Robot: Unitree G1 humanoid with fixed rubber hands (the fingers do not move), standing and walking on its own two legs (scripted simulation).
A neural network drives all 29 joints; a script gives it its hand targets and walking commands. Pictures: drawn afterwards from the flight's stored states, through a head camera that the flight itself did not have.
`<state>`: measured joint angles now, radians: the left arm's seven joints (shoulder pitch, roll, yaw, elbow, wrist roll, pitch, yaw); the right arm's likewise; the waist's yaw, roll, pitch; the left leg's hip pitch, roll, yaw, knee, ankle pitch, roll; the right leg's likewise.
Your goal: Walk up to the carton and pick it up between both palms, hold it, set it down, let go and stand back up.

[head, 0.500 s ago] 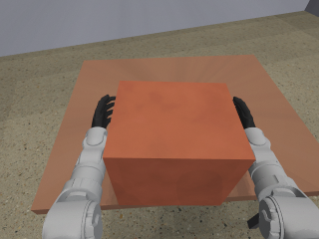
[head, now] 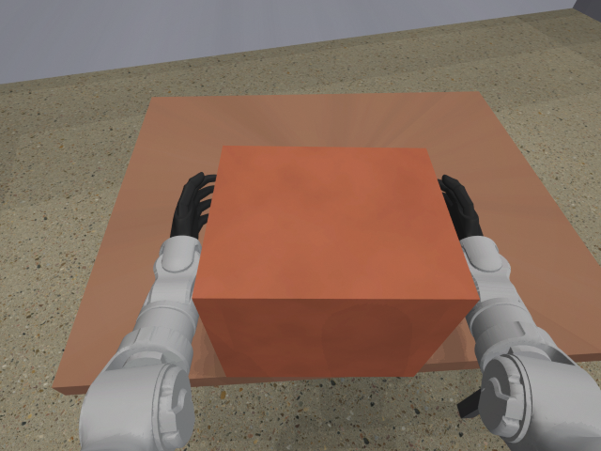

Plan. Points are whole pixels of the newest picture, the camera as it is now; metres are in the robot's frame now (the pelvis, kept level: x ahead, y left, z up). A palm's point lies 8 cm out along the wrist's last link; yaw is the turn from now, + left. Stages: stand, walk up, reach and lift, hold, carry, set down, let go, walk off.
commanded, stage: set down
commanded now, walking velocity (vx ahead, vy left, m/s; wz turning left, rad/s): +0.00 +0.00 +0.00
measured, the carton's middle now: (322, 266) +0.38 +0.00 +0.02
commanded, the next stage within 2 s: none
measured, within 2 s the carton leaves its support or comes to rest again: neither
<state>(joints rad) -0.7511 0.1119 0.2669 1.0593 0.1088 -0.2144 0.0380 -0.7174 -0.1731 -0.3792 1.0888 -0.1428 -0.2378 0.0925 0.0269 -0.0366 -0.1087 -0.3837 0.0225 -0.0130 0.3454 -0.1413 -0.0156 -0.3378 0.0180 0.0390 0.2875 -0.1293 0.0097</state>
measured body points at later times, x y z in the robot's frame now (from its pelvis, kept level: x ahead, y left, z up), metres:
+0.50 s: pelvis +0.01 +0.00 +0.00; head +0.05 +0.02 +0.45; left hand +0.42 +0.19 +0.06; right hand +0.42 -0.19 +0.07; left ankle +0.01 +0.12 -0.75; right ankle +0.00 -0.13 -0.75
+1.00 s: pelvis +0.01 +0.00 +0.00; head +0.07 +0.01 +0.44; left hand +0.42 +0.20 +0.04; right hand +0.43 -0.19 +0.04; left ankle +0.01 +0.12 -0.75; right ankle +0.00 -0.13 -0.75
